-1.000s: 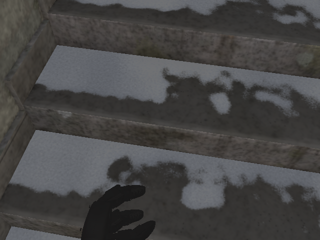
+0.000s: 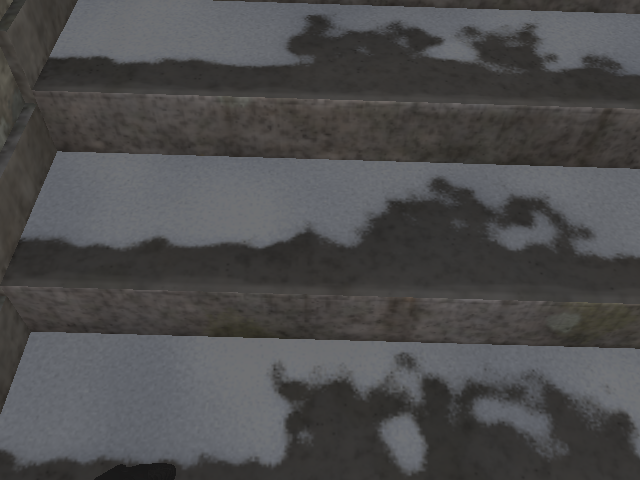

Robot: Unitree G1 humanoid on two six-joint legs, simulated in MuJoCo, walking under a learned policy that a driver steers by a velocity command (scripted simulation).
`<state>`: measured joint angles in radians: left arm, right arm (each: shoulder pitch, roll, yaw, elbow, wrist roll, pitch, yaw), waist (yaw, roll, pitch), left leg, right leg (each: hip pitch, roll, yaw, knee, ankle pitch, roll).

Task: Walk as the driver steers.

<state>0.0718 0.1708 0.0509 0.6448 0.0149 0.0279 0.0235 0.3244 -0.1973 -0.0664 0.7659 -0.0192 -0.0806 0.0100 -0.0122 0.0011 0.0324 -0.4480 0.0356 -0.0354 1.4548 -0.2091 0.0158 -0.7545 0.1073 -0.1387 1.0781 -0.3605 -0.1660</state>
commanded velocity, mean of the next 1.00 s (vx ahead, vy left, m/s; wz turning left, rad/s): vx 0.28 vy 0.00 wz -0.26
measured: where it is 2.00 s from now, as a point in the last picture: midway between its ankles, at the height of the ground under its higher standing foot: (354, 107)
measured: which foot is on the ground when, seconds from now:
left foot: up 0.00-0.74, down 0.76-1.00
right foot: down 0.00-0.78, up 0.80-1.00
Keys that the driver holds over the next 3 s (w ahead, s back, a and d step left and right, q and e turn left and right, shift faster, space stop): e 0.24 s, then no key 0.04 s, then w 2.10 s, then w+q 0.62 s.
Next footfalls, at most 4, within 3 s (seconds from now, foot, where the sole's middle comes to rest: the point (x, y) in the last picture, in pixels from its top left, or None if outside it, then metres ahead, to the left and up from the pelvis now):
0.76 left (204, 451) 0.44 0.21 -0.53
1.42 right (374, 217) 0.83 -0.09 -0.38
1.92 left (328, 47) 1.15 0.00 -0.23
2.50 right None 1.45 -0.28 -0.08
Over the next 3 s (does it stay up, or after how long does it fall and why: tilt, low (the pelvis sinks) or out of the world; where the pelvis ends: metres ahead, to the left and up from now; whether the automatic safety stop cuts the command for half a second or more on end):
stays up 1.55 -0.19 0.70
